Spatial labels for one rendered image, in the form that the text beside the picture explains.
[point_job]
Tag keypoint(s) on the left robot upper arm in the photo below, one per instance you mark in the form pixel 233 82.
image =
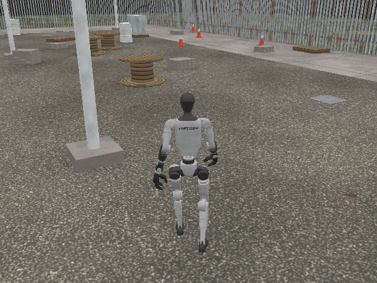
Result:
pixel 167 134

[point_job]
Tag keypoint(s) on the robot right hand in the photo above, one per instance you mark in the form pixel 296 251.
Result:
pixel 213 162

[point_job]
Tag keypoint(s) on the right robot upper arm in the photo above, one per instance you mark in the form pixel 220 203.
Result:
pixel 205 123

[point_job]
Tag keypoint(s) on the left robot forearm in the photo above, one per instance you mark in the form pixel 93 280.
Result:
pixel 161 161

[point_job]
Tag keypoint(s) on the right robot foot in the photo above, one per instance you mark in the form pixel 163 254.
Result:
pixel 202 247

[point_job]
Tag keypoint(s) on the right robot thigh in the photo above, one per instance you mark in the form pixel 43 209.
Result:
pixel 203 180

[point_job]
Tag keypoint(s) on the robot left hand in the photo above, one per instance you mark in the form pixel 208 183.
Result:
pixel 156 180

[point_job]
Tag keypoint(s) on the right robot forearm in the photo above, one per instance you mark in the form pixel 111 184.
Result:
pixel 213 152

